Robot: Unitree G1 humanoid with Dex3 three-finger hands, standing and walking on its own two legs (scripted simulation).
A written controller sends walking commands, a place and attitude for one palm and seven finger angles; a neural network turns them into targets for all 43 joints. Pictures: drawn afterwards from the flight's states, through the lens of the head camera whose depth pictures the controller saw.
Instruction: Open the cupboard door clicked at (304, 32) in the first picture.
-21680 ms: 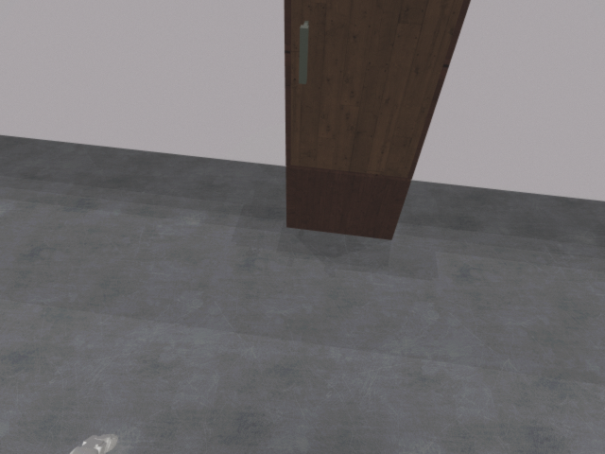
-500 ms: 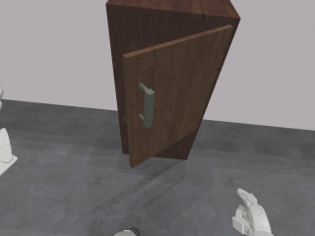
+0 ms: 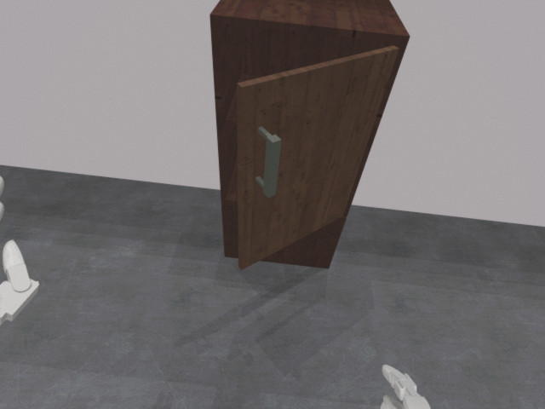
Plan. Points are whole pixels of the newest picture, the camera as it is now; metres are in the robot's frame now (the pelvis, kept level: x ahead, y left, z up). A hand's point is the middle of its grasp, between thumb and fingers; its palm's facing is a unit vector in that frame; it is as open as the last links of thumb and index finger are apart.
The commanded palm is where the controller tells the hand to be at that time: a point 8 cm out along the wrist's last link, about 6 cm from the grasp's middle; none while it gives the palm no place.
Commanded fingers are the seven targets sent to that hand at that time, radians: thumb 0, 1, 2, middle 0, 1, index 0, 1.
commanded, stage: stop stepping back and stand still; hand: left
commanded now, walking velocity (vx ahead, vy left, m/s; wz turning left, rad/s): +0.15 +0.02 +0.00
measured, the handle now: (266, 162) +0.59 +0.03 +0.03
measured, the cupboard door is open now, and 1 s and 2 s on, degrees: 40 40 40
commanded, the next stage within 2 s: let the arm hang, fingers relaxed in 0.28 s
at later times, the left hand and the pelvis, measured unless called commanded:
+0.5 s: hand (106, 336) +0.22 +0.25 -0.01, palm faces +0.17 -0.89 -0.43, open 7.4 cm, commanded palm none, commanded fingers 0.00 0.90 0.90 -0.20 -0.30 -0.20 -0.30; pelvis +0.00 +0.00 -0.02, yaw +0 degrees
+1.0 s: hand out of the picture -0.07 +0.18 -0.17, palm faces +0.04 -0.98 -0.21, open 7.3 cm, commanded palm none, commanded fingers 0.00 0.90 0.90 -0.20 -0.30 -0.20 -0.30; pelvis -0.01 +0.00 +0.00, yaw +1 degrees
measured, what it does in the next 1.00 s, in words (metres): steps on the spot: right foot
